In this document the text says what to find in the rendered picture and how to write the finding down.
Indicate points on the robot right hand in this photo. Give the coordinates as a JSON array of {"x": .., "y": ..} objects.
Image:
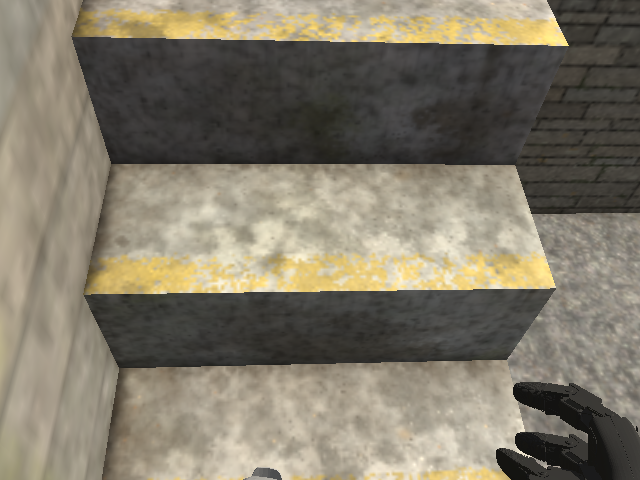
[{"x": 612, "y": 451}]

